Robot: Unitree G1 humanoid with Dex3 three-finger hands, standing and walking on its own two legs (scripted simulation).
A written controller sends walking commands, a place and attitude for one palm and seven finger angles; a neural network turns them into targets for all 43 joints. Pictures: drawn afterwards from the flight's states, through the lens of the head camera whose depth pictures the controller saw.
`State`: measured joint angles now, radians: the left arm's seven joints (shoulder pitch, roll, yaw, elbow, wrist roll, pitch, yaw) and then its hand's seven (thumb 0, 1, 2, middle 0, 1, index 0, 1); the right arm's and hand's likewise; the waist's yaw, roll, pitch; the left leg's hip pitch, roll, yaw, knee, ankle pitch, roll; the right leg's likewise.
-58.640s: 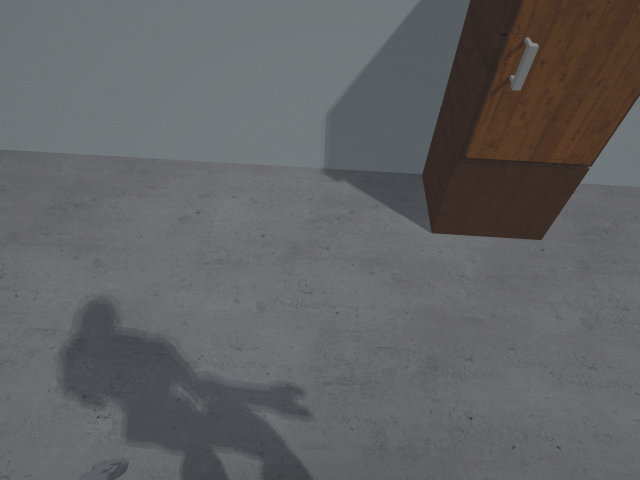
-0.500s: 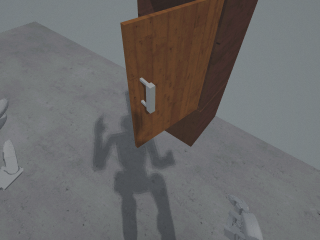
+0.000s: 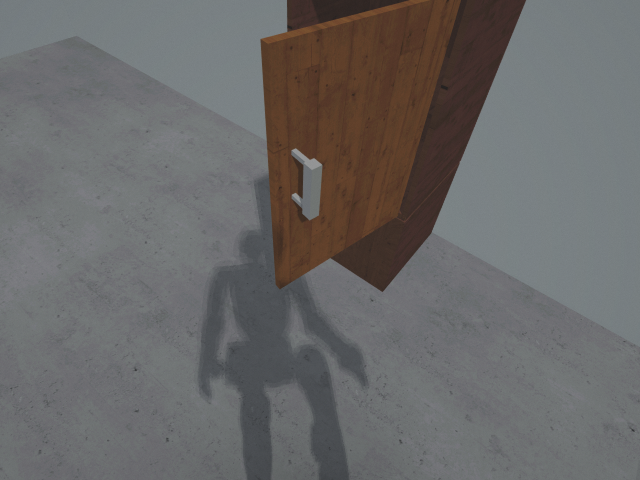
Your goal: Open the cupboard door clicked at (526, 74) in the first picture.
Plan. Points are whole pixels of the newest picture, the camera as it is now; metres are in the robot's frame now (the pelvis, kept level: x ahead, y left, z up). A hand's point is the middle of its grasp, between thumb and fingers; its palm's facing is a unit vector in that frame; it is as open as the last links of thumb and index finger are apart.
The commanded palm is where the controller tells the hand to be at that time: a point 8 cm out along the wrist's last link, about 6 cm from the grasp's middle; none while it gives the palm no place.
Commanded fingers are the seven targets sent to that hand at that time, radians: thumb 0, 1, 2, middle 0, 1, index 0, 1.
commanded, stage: let the arm hang, fingers relaxed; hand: left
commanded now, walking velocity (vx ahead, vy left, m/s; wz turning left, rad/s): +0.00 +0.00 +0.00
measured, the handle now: (304, 184) +0.60 +0.05 +0.00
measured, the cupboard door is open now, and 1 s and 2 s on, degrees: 78 78 78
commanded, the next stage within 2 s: look to check the result in 0.80 s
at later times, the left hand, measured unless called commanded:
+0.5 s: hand out of the picture -0.06 +0.16 -0.17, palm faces +0.06 -0.98 -0.19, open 7.4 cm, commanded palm none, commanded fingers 0.00 0.90 0.90 -0.20 -0.30 -0.20 -0.30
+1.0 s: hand out of the picture -0.01 +0.14 -0.17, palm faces +0.05 -0.98 -0.19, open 7.4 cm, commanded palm none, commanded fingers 0.00 0.90 0.90 -0.20 -0.30 -0.20 -0.30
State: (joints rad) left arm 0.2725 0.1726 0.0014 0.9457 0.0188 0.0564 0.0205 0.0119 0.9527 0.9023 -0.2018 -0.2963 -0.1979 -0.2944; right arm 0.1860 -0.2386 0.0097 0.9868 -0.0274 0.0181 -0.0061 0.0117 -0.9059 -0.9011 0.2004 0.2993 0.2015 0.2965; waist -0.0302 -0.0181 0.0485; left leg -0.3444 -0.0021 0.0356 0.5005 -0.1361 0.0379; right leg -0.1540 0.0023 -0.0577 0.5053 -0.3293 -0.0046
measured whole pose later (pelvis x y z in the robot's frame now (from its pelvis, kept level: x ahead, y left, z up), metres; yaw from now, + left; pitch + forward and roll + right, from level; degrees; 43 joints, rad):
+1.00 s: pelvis +0.02 -0.02 +0.00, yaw +0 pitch -2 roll +0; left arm 0.32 0.12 0.02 1.14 0.01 0.00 0.04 0.00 0.91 0.90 -0.20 -0.30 -0.19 -0.29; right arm 0.27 -0.12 -0.01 1.16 -0.02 0.02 -0.04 0.01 -0.91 -0.90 0.20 0.30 0.20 0.30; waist -0.02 0.02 0.06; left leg -0.27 0.01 0.02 0.45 -0.14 0.01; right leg -0.08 0.02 -0.06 0.44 -0.32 -0.03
